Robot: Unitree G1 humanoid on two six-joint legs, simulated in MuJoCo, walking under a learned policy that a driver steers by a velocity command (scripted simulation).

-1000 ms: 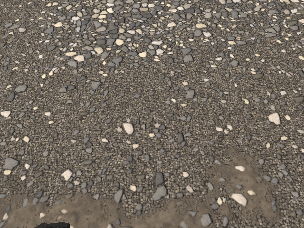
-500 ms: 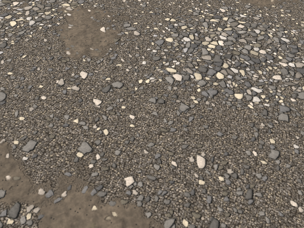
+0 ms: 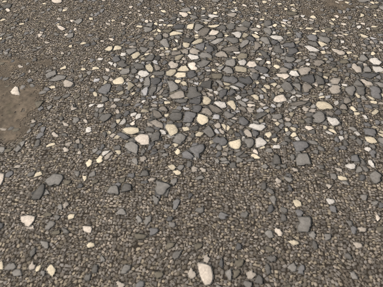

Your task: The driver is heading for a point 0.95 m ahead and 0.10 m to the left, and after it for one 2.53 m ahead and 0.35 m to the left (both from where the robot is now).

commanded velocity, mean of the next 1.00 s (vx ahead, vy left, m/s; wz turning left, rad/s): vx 0.99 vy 0.00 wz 0.37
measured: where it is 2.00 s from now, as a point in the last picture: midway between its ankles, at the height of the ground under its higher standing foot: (159, 39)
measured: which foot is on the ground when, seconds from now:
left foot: up 0.00-0.26, down 0.28-0.68, up 0.70-1.00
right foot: down 0.00-0.30, up 0.32-0.68, down 0.70-1.00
